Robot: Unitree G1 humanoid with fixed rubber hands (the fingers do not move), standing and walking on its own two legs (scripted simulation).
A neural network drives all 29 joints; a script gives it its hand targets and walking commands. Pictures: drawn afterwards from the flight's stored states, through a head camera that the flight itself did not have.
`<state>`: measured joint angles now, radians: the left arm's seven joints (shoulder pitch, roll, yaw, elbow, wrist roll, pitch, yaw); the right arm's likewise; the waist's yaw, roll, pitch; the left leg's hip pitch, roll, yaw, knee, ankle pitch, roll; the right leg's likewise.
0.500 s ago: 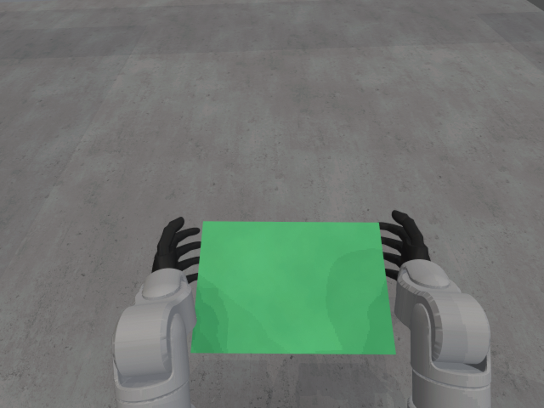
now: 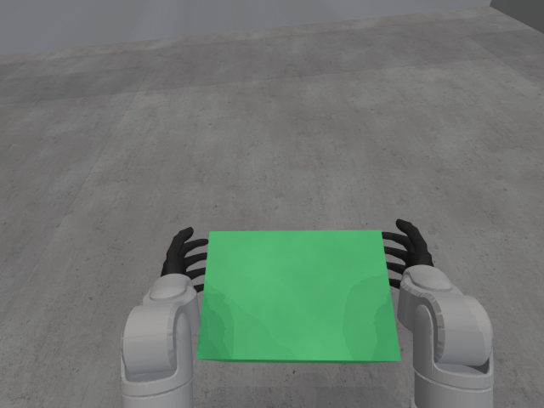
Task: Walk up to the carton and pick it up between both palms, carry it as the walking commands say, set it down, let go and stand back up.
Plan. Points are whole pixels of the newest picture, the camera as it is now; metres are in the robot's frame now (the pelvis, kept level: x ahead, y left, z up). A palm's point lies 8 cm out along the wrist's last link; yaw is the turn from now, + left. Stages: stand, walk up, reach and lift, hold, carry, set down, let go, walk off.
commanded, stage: carry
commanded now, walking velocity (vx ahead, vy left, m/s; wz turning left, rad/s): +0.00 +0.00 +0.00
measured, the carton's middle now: (294, 305) +0.29 -0.01 +0.01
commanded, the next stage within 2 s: hold in 1.60 s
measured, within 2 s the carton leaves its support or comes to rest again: neither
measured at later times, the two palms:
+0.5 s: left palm (175, 290) +0.27 +0.14 +0.11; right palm (413, 280) +0.26 -0.16 +0.11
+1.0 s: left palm (176, 287) +0.27 +0.15 +0.11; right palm (409, 279) +0.27 -0.16 +0.10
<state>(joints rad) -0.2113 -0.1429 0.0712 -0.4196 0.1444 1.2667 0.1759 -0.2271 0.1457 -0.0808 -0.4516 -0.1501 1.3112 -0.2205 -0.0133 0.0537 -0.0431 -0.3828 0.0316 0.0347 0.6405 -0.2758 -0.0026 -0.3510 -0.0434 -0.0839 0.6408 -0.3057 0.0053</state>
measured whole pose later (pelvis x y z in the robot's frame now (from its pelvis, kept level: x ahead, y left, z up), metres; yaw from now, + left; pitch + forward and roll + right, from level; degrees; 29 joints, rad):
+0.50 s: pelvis +0.00 +0.00 +0.00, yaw +0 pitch +1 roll +0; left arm -0.21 -0.14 0.07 -0.39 0.14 1.28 0.19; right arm -0.23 0.15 -0.08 -0.40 -0.15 1.31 -0.22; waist -0.01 0.04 -0.05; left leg -0.38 0.03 0.04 0.64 -0.27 0.00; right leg -0.35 -0.04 -0.08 0.64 -0.30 0.01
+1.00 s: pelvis +0.00 +0.00 +0.00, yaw +0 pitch +1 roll +0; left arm -0.22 -0.14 0.10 -0.33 0.14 1.23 0.18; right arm -0.23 0.15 -0.08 -0.34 -0.15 1.24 -0.22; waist -0.01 0.04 -0.05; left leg -0.38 0.03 0.04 0.64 -0.28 0.00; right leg -0.35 -0.04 -0.08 0.64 -0.30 0.01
